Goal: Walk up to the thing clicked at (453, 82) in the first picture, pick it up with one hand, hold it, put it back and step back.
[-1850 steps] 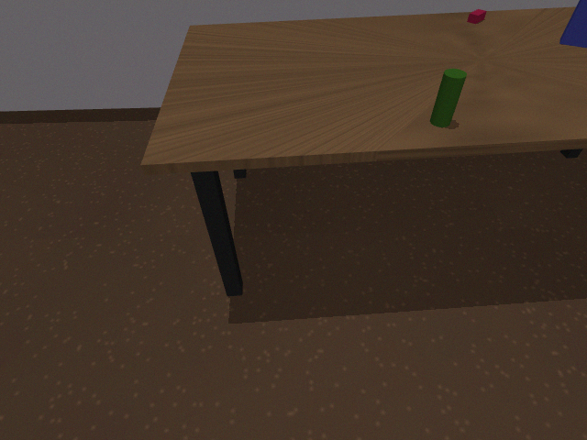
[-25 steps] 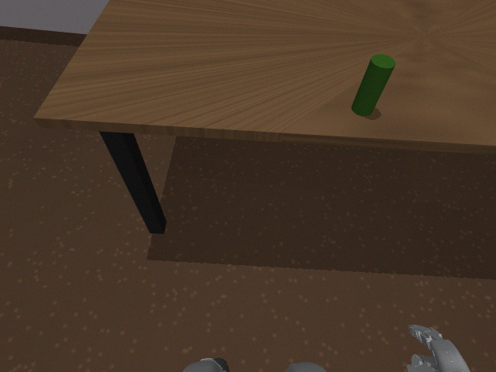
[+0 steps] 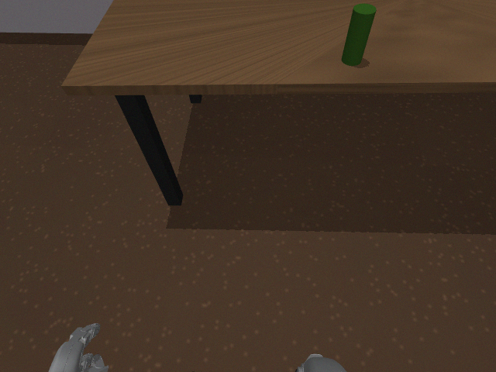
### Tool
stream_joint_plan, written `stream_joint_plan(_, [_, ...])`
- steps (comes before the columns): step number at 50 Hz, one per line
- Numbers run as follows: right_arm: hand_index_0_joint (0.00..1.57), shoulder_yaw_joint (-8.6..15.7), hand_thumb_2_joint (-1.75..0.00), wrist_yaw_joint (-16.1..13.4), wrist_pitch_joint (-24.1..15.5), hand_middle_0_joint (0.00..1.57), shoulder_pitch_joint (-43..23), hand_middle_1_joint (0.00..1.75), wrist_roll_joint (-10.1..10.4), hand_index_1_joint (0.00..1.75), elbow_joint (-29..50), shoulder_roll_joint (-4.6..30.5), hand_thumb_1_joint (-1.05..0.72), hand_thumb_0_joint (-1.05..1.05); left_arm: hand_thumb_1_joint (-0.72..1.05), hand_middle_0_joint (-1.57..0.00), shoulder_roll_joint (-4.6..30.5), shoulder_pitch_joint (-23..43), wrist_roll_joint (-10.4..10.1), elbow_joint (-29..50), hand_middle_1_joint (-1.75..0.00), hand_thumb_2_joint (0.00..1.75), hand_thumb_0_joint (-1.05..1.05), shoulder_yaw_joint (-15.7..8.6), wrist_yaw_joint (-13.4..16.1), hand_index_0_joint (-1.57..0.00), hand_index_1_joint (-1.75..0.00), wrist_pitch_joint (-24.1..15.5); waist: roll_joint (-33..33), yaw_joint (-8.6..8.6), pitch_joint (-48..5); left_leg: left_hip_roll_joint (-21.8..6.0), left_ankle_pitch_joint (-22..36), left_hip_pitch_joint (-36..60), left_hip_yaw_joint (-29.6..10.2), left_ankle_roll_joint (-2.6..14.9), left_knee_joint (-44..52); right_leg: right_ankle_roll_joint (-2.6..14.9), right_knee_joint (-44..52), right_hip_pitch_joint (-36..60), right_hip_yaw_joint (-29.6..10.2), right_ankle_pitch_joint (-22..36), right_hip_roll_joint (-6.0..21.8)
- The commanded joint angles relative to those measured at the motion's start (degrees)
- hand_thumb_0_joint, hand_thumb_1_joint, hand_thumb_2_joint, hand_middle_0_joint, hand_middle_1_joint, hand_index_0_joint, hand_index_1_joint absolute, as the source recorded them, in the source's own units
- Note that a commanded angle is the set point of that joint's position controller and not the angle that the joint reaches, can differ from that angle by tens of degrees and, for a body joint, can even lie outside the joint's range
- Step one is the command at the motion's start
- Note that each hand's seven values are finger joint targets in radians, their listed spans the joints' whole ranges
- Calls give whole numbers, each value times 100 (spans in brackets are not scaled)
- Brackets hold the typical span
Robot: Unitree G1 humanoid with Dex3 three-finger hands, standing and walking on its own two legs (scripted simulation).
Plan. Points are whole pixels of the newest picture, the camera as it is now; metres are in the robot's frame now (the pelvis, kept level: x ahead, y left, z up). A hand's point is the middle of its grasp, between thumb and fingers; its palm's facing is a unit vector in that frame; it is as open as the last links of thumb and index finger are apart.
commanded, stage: step back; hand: right
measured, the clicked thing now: (357, 36) +0.85 -0.29 +0.04
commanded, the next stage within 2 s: stand in 1.64 s
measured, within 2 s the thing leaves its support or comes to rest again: neither
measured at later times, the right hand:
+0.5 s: hand out of the picture -0.03 -0.29 -0.14, palm faces +0.04 +0.92 -0.39, open 7.3 cm
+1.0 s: hand out of the picture -0.16 -0.28 -0.14, palm faces +0.02 +0.93 -0.37, open 7.4 cm
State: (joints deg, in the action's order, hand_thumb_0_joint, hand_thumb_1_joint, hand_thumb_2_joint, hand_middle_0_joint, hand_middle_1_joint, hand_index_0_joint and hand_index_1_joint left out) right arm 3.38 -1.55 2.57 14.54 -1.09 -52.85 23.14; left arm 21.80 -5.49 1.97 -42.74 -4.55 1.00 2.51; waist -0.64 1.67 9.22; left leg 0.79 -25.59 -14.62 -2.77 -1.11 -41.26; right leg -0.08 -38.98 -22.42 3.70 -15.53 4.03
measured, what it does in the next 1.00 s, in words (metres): walks backwards: left foot, then right foot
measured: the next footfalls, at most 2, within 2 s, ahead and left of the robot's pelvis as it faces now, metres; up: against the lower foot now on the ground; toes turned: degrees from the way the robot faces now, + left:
left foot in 0.02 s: +0.00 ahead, +0.13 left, +0.00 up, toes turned -2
right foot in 0.36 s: -0.12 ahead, -0.14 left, +0.00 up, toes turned -3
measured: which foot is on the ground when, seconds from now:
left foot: up 0.00-0.00, down 0.02-0.40, up 0.42-0.66, down 0.68-1.00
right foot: down 0.00-0.04, up 0.06-0.34, down 0.36-0.72, up 0.74-0.94, down 0.96-1.00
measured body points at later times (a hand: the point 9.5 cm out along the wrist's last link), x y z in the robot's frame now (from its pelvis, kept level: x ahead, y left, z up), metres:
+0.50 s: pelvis -0.16 -0.02 +0.01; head -0.10 -0.04 +0.45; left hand -0.07 +0.29 -0.11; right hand -0.03 -0.34 -0.11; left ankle -0.12 +0.13 -0.66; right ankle -0.16 -0.14 -0.72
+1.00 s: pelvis -0.24 -0.02 +0.01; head -0.23 -0.02 +0.46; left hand -0.18 +0.30 -0.11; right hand -0.16 -0.33 -0.11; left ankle -0.23 +0.11 -0.72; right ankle -0.25 -0.14 -0.72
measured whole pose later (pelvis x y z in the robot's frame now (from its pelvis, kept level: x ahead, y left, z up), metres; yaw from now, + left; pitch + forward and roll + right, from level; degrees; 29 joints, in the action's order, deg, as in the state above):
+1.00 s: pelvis -0.24 -0.02 +0.01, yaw -2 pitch -3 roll -1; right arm 2.8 0.7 0.7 9.2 -2.3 -55.7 20.8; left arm 21.2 -13.2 1.7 -57.7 -3.9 -1.0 0.0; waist -1.5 -0.6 3.6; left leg -2.3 -19.3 -14.2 -0.8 0.5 -35.9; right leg 0.1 -31.2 -11.0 0.7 -17.2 -0.7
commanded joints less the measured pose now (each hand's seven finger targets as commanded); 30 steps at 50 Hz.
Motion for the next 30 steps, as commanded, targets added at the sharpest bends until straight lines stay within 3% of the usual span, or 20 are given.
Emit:
stream_joint_plan(1, [20, 362, -90, -54, -249, 20, 346, 30, -68, 30, 322, 1235, -90, 0, 90, -20, 1146, -204, -105, 359, -30, 90, 0, -253, 39, -20, -30, 88, 218, -199, -1515, -517, 2539, 439, -385, 312, 1861, 476, -447, 964, -891, 1681, 481])
stream_joint_plan(2, [20, 451, -90, -50, -233, 20, 189, 30, -130, 30, 400, 1757, -90, 0, 90, -20, 927, -128, -172, 436, -30, 90, 0, -191, 24, -20, -30, 98, -1010, -220, -1367, -1707, 3353, 583, -2050, 883, 1948, 181, -1358, -152, -420, -212, -387])
stream_joint_plan(3, [20, 492, -90, -10, -211, 20, -128, 30, -94, 30, 564, 2229, -90, 0, 90, -20, 1143, 347, -141, 485, -30, 90, 0, -321, 95, -20, -30, 112, -1395, 98, -1114, -2423, 3575, -391, -2749, 1778, 2180, 79, -2341, -123, -848, -2288, -779])
stream_joint_plan(4, [20, 507, -90, -58, -263, 20, -513, 30, -99, 30, 637, 2168, -90, 0, 90, -20, 1293, 420, -101, 407, -30, 90, 0, -348, 112, -20, -30, 131, -1383, 15, -781, -2721, 3295, -872, -3039, 2022, 2326, 85, -3102, -25, -1414, -2231, -570])
stream_joint_plan(6, [20, 322, -90, -81, -273, 20, -839, 30, -147, 30, 707, 1526, -90, 0, 90, -20, 1187, 94, -180, 151, -30, 90, 0, -340, 43, -20, -30, 125, -693, -273, -877, -1760, 4066, -261, -1331, 1592, 1730, 138, -3515, -282, -1471, -1641, -846])
stream_joint_plan(7, [20, 259, -90, -96, -274, 20, -911, 30, -139, 30, 752, 1378, -90, 0, 90, -20, 1144, -148, -202, 72, -30, 90, 0, -320, 32, -20, -30, 99, -663, -387, -895, -1537, 4325, -32, -943, 1403, 1499, 138, -3536, -506, -1403, -1491, -897])
stream_joint_plan(9, [20, 273, -90, -79, -261, 20, -716, 30, -97, 30, 696, 1297, -90, 0, 90, -20, 1134, -204, -154, 34, -30, 90, 0, -314, 15, -20, -30, 71, -698, -307, -910, -1388, 4139, 433, -787, 1330, 1374, 53, -3107, -658, -1233, -1393, -900])
stream_joint_plan(11, [20, 280, -90, -68, -208, 20, -474, 30, -102, 30, 674, 1263, -90, 0, 90, -20, 986, -69, -103, 79, -30, 90, 0, -258, 15, -20, -30, -1, -883, -100, -907, -1438, 4353, 1004, -832, 1459, 1197, -134, -2106, -730, -1031, -1557, -738])
stream_joint_plan(13, [20, 298, -90, -62, -161, 20, -502, 30, -105, 30, 752, 1288, -90, 0, 90, -20, 959, -149, -91, 37, -30, 90, 0, -206, 16, -20, -30, -69, -992, -48, -1086, -1500, 4362, 1155, -733, 1530, 1018, -168, -1032, -450, -758, -1542, -548])
stream_joint_plan(15, [20, 314, -90, -39, -109, 20, -562, 30, -82, 30, 785, 1398, -90, 0, 90, -20, 945, -321, -86, -79, -30, 90, 0, -201, -6, -20, -30, -128, -1223, -34, -1435, -1448, 4167, 1203, -659, 1385, 817, -83, 139, 66, -455, -1130, -487])
stream_joint_plan(17, [20, 293, -90, -9, -28, 20, -916, 30, 0, 30, 869, 1437, -90, 0, 90, -20, 940, -807, -34, -378, -30, 90, 0, -208, 9, -20, -30, -184, -1052, -309, -1802, -1298, 3736, 820, -433, 1107, 323, 33, 1710, 1022, -192, 292, -552])
stream_joint_plan(18, [20, 229, -90, 17, -18, 20, -1045, 30, 41, 30, 914, 1235, -90, 0, 90, -20, 1141, -925, 7, -482, -30, 90, 0, -271, 23, -20, -30, -206, -815, -393, -1829, -1107, 3006, 255, -372, 825, 174, 130, 1646, 1428, -602, 781, -347])
stream_joint_plan(19, [20, 161, -90, 15, -24, 20, -1006, 30, 62, 30, 997, 1007, -90, 0, 90, -20, 1604, -884, 72, -452, -30, 90, 0, -389, 9, -20, -30, -223, 250, -305, -1648, -543, 1712, -969, -199, 473, -406, 433, 1498, 1741, -1918, 1188, 397])
stream_joint_plan(20, [20, 126, -90, -59, -41, 20, -1099, 30, 81, 30, 1111, 837, -90, 0, 90, -20, 2073, -559, 32, -285, -30, 90, 0, -522, -14, -20, -30, -173, 1328, -397, -1351, 269, -703, -1583, 68, 172, -1323, 1275, 1733, 1185, -2860, 1558, 1465])
stream_joint_plan(21, [20, 249, -90, -145, -21, 20, -1115, 30, 83, 30, 1044, 1023, -90, 0, 90, -20, 2304, -284, 57, -125, -30, 90, 0, -534, 11, -20, -30, -187, 1543, -534, -1145, 127, -1238, -1223, -461, 104, -2303, 1830, 1821, 159, -3461, 1856, 2039])
stream_joint_plan(22, [20, 296, -90, -115, -39, 20, -1015, 30, 98, 30, 918, 1164, -90, 0, 90, -20, 2028, -132, 60, -99, -30, 90, 0, -453, 30, -20, -30, -191, 1303, -376, -889, 74, -1022, -891, -681, 153, -2602, 1718, 1834, -297, -3168, 1842, 1904])
stream_joint_plan(24, [20, 225, -90, -60, -44, 20, -869, 30, 138, 30, 732, 1098, -90, 0, 90, -20, 1511, 69, 64, -63, -30, 90, 0, -310, 63, -20, -30, -204, 711, -209, -900, 429, -518, -1175, -632, 183, -2787, 1315, 1215, 426, -1752, 2756, 1024])
stream_joint_plan(25, [20, 179, -90, -73, -73, 20, -757, 30, 138, 30, 708, 964, -90, 0, 90, -20, 1423, -15, 63, -95, -30, 90, 0, -324, 76, -20, -30, -211, 783, -199, -1071, 474, -380, -1374, -572, 150, -2695, 1151, 986, 851, -1465, 2885, 817])
stream_joint_plan(28, [20, 116, -90, -67, -188, 20, -808, 30, 61, 30, 717, 868, -90, 0, 90, -20, 1398, -494, 117, -150, -30, 90, 0, -305, 86, -20, -30, -248, 917, -445, -1232, 281, -428, -1445, -243, 9, -1524, 1125, 911, 1643, -1482, 2146, 721])
stream_joint_plan(30, [20, 113, -90, -40, -251, 20, -888, 30, -1, 30, 690, 804, -90, 0, 90, -20, 1408, -595, 121, -198, -30, 90, 0, -336, 91, -20, -30, -254, 1185, -547, -1266, 14, -570, -1360, -21, -11, -415, 1218, 914, 2043, -1661, 1791, 929])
